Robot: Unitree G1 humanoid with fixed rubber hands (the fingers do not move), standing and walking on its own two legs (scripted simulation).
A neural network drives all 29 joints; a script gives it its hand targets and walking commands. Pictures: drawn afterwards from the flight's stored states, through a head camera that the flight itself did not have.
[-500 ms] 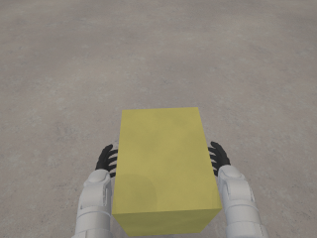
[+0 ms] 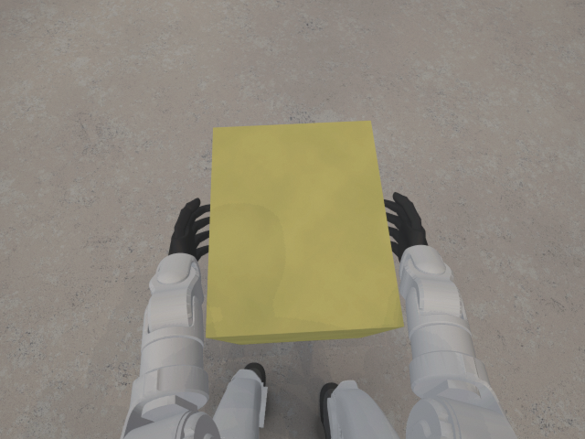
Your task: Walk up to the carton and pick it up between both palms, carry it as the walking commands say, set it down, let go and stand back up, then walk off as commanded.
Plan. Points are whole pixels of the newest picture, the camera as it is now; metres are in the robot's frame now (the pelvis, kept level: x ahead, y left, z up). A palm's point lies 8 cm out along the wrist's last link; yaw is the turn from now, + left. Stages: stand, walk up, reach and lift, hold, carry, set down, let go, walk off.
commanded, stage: set down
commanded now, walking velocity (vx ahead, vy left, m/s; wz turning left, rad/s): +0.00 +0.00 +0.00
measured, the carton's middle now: (297, 247) +0.39 +0.02 -0.13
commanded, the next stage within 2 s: none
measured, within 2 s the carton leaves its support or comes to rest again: neither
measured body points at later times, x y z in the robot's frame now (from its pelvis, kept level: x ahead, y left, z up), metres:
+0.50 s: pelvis -0.01 +0.01 -0.07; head +0.20 +0.03 +0.33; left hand +0.40 +0.18 -0.15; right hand +0.42 -0.14 -0.14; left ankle +0.08 +0.13 -0.69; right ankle +0.03 -0.12 -0.69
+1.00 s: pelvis -0.02 +0.00 -0.15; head +0.22 +0.01 +0.23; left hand +0.43 +0.17 -0.23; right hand +0.44 -0.15 -0.23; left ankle +0.08 +0.13 -0.69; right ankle +0.03 -0.12 -0.69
